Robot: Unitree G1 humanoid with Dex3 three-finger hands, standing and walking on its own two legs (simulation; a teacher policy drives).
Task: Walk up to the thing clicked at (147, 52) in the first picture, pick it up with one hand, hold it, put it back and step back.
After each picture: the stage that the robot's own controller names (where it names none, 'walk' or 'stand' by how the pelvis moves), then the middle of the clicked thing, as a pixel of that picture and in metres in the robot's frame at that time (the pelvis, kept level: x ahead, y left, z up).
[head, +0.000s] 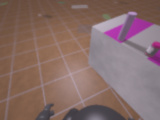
stand; (153, 49) +0.62 -0.46 +0.06
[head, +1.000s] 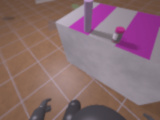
walk; (117, 35) +0.66 -0.13 +0.09
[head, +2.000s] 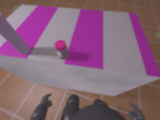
stand; (62, 50) +0.40 +0.23 +0.11
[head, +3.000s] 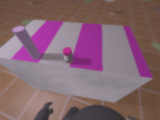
stand; (68, 55) +0.43 +0.22 +0.06
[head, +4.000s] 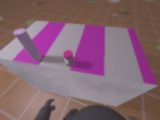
stand; (69, 58) +0.41 +0.20 +0.06
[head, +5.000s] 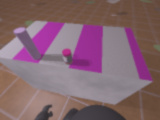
stand; (67, 56) +0.43 +0.21 +0.06
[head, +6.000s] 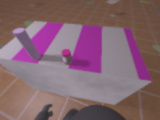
stand; (67, 57) +0.43 +0.22 +0.06
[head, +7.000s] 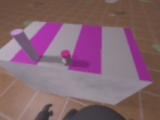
stand; (66, 58) +0.41 +0.22 +0.06
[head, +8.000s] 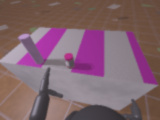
rise first; (69, 61) +0.40 +0.22 +0.06
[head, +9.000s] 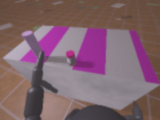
go down; (71, 58) +0.42 +0.21 +0.07
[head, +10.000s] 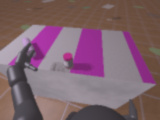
go down; (68, 61) +0.40 +0.19 +0.07
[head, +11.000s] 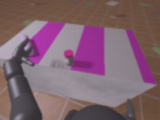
approach; (69, 58) +0.41 +0.19 +0.08
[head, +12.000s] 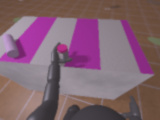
close; (63, 53) +0.42 +0.21 +0.10
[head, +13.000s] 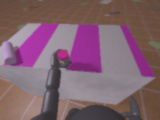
lift; (64, 59) +0.35 +0.19 +0.14
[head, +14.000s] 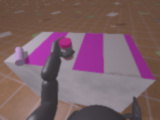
lift; (66, 49) +0.33 +0.18 +0.26
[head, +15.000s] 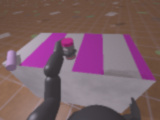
hold; (69, 49) +0.35 +0.17 +0.25
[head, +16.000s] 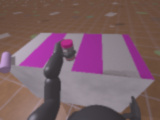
hold; (68, 50) +0.34 +0.17 +0.25
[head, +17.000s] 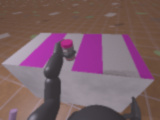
hold; (68, 50) +0.34 +0.17 +0.25
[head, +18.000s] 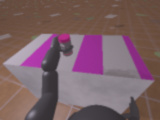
crouch; (66, 45) +0.36 +0.19 +0.28
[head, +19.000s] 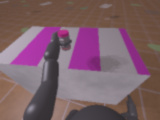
lower; (64, 40) +0.45 +0.20 +0.23
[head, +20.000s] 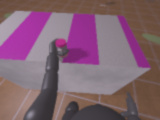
lower; (62, 48) +0.45 +0.21 +0.12
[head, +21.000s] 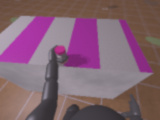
lower; (61, 55) +0.40 +0.22 +0.11
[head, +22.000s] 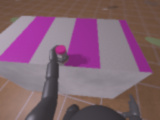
lower; (62, 54) +0.41 +0.22 +0.10
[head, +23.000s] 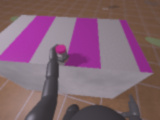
lower; (62, 54) +0.41 +0.22 +0.10
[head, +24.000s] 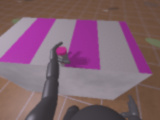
withdraw; (63, 55) +0.41 +0.21 +0.10
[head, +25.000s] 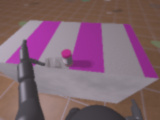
sink last; (67, 58) +0.40 +0.20 +0.09
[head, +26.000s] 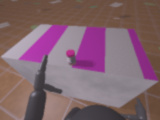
stand; (71, 57) +0.42 +0.21 +0.08
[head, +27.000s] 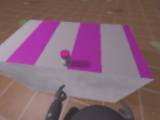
stand; (66, 58) +0.40 +0.21 +0.08
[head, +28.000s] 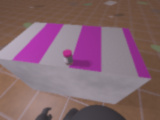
stand; (68, 57) +0.43 +0.21 +0.06
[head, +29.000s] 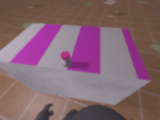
stand; (66, 59) +0.41 +0.22 +0.06
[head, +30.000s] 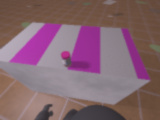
stand; (66, 59) +0.41 +0.22 +0.06
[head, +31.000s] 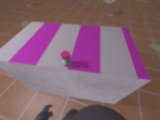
stand; (66, 59) +0.41 +0.22 +0.06
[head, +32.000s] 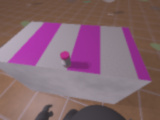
stand; (66, 59) +0.40 +0.22 +0.06
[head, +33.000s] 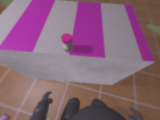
walk; (67, 43) +0.47 +0.20 +0.08
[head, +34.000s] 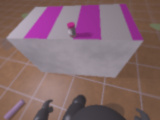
walk; (71, 30) +0.68 +0.25 +0.08
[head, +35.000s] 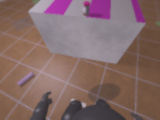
stand; (86, 8) +1.00 +0.16 +0.09
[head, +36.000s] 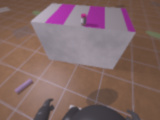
stand; (83, 19) +1.01 +0.19 +0.07
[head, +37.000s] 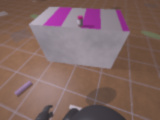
stand; (80, 21) +1.04 +0.20 +0.06
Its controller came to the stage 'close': yes
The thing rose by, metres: 0.23
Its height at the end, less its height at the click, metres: +0.00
